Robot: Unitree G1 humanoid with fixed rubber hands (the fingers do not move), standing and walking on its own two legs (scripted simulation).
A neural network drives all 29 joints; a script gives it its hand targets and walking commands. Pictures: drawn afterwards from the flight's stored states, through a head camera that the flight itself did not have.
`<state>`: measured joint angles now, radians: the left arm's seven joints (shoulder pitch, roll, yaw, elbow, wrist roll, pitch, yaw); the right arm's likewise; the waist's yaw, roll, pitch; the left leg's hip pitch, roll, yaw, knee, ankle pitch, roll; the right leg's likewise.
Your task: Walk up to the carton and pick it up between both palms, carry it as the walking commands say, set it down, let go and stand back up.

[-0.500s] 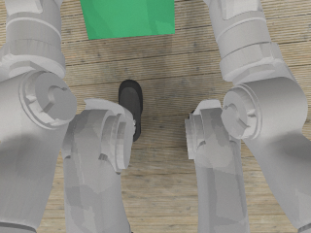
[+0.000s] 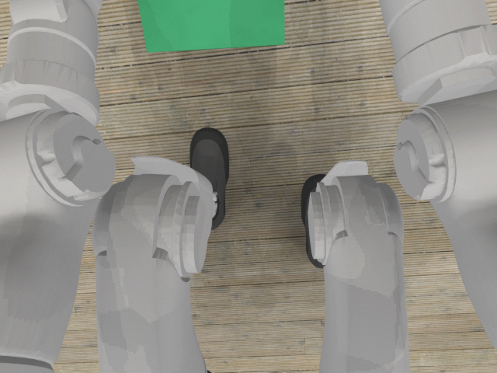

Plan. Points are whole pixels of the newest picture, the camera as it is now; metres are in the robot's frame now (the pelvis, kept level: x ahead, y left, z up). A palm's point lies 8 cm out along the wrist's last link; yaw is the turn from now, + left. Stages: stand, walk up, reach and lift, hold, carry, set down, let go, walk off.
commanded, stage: set down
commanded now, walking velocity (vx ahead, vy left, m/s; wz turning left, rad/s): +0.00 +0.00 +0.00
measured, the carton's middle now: out of the picture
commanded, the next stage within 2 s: let go in 1.32 s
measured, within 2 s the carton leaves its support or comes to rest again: neither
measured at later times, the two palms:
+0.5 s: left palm out of the picture +0.51 +0.30 -0.09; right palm out of the picture +0.60 +0.00 -0.07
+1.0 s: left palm out of the picture +0.52 +0.30 +0.06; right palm out of the picture +0.60 -0.01 +0.07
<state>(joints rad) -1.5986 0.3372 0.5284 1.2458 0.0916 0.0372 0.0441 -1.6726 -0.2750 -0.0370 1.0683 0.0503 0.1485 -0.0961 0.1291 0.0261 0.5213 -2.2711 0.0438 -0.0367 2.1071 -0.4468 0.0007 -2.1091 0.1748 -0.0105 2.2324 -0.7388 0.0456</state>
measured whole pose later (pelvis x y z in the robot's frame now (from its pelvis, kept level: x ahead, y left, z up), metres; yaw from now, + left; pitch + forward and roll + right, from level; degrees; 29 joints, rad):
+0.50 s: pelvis -0.02 -0.01 +0.04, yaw +3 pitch +31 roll +1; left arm -1.59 0.34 0.42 0.95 0.02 0.26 0.11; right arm -1.70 -0.29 -0.03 0.92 0.08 0.32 -0.19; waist 0.14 -0.07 0.52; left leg -2.10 0.02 -0.02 1.96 -0.40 -0.02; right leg -1.97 0.14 0.00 2.13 -0.70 0.01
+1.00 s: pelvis -0.02 -0.02 +0.17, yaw +4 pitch +30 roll +0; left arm -1.58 0.34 0.42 0.79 0.01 0.39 0.11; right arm -1.64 -0.30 -0.03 0.77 0.08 0.44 -0.20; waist 0.13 -0.07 0.51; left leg -1.73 0.01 -0.02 1.53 -0.33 -0.02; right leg -1.63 0.13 0.03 1.67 -0.57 0.01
